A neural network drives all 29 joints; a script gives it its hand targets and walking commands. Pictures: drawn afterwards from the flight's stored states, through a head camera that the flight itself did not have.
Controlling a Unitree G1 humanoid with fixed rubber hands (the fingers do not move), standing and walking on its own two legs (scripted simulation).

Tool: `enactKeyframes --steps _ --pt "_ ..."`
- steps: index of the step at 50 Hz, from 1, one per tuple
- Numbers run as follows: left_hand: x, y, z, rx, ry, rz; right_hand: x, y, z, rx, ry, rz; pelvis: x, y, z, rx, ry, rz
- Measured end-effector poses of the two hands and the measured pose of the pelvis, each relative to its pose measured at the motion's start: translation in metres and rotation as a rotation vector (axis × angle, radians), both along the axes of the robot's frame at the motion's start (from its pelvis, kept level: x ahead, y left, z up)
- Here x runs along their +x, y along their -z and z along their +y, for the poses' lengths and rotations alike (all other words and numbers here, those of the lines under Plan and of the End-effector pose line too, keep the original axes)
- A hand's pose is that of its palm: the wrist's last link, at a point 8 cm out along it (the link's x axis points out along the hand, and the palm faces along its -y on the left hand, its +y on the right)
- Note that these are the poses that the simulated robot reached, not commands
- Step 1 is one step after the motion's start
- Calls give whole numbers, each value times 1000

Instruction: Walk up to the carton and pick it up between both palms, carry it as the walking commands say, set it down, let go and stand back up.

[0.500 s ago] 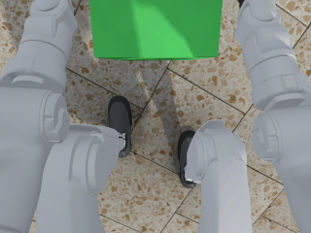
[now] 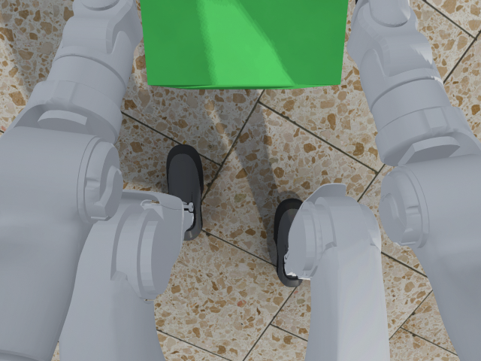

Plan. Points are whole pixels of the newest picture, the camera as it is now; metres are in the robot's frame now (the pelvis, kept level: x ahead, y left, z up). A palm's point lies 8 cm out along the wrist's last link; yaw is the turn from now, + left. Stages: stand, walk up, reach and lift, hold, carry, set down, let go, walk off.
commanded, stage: reach and lift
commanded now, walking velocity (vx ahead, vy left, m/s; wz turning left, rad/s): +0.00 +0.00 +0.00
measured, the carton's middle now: (241, 5) +0.54 +0.05 -0.25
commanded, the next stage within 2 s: none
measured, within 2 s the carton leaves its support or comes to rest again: leaves its support in 0.80 s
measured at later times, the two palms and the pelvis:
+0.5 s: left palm out of the picture +0.55 +0.20 -0.18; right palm out of the picture +0.56 -0.10 -0.18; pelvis +0.00 +0.00 -0.02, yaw -2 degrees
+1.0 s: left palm out of the picture +0.55 +0.19 -0.14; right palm out of the picture +0.56 -0.10 -0.13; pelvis +0.01 +0.01 +0.00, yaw -2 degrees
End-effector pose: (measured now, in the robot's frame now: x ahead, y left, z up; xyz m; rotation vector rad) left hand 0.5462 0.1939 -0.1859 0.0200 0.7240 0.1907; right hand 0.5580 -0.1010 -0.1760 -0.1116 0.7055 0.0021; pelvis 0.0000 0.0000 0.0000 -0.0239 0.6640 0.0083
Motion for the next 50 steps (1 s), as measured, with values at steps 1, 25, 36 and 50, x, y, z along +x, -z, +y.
enactKeyframes --steps 1,25,36,50 --pt "0 0 0 0 0 0 0 0 0 0 1 0 0 0 0 0 1 0" --pt "6 -4 2 8 57 62 -2 5 -2 100 40 8 2 23 3 15 39 -8" --pt "8 -6 -1 19 51 78 -6 3 -1 81 59 17 8 18 2 15 39 35" --pt "7 -46 -4 2 19 26 0 -46 0 60 96 -20 14 1 5 1 41 91"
